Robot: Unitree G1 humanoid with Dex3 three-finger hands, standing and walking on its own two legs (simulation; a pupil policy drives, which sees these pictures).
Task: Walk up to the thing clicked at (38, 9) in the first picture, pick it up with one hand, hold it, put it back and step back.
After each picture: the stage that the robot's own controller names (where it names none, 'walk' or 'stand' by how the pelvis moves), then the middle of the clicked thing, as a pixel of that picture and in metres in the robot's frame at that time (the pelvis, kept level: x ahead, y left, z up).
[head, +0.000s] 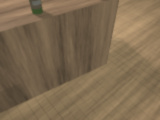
stand; out of the picture +0.94 +0.31 +0.10
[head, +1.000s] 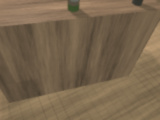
walk; out of the picture +0.87 +0.10 +0.13
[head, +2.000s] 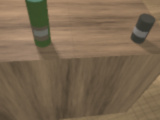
rise first; (38, 17) +0.54 +0.20 +0.13
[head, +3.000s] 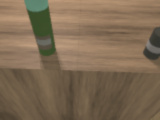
stand; (42, 25) +0.51 +0.18 +0.14
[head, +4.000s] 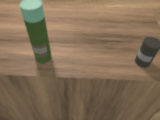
stand; (38, 35) +0.50 +0.20 +0.11
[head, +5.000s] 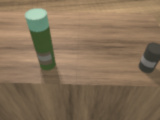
stand; (42, 43) +0.49 +0.18 +0.10
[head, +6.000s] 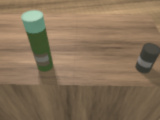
stand; (39, 44) +0.49 +0.19 +0.10
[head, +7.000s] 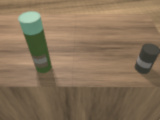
stand; (37, 46) +0.48 +0.20 +0.10
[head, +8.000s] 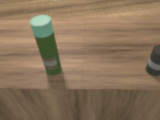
rise first; (48, 48) +0.47 +0.18 +0.10
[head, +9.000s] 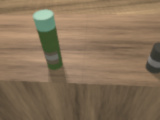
go down; (50, 43) +0.49 +0.18 +0.10
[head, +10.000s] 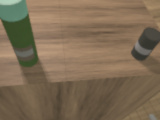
go down; (20, 34) +0.46 +0.17 +0.13
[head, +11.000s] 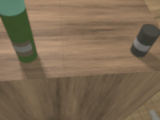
approach; (19, 30) +0.48 +0.18 +0.14
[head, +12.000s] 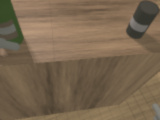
close in; out of the picture +0.50 +0.19 +0.17
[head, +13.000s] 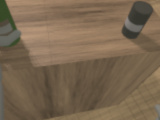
lift; out of the picture +0.51 +0.20 +0.17
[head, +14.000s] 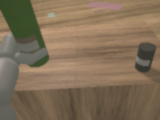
lift; (23, 23) +0.35 +0.16 +0.32
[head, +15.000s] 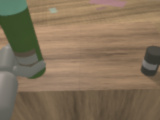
hold; (22, 37) +0.33 +0.17 +0.28
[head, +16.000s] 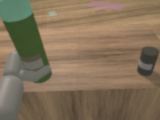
hold; (28, 43) +0.33 +0.16 +0.27
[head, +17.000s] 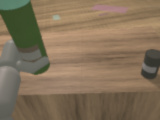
crouch; (25, 33) +0.32 +0.15 +0.31
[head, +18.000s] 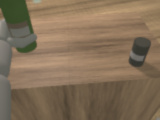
crouch; (15, 11) +0.45 +0.18 +0.28
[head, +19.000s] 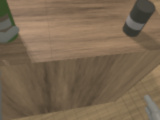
lower; out of the picture +0.52 +0.19 +0.17
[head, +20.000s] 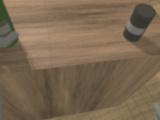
lower; out of the picture +0.51 +0.20 +0.17
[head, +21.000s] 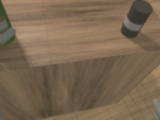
lower; out of the picture +0.52 +0.20 +0.17
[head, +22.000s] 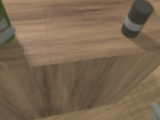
lower; out of the picture +0.52 +0.20 +0.17
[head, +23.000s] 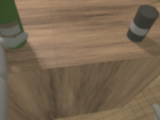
loosen; (3, 9) +0.51 +0.19 +0.17
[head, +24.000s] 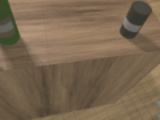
rise; out of the picture +0.52 +0.18 +0.17
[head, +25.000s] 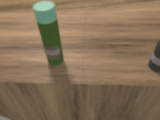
sink last; (50, 37) +0.49 +0.17 +0.14
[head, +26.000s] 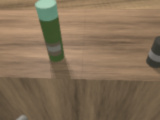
stand; (52, 33) +0.52 +0.17 +0.13
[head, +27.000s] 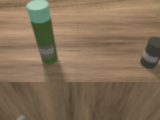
stand; (44, 36) +0.50 +0.17 +0.13
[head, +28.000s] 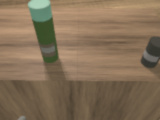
stand; (45, 34) +0.51 +0.17 +0.12
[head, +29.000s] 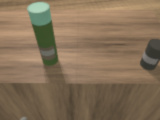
stand; (45, 37) +0.50 +0.17 +0.11
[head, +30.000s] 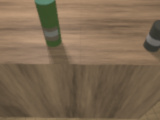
walk; (48, 18) +0.56 +0.15 +0.11
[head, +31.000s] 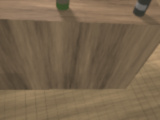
walk; out of the picture +0.81 +0.11 +0.12
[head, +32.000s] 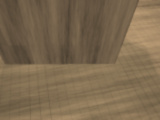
stand; out of the picture +1.16 +0.24 +0.12
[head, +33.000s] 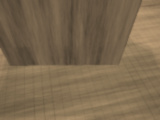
stand; out of the picture +1.17 +0.20 +0.12
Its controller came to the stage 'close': yes
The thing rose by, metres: 0.20
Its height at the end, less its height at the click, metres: +0.00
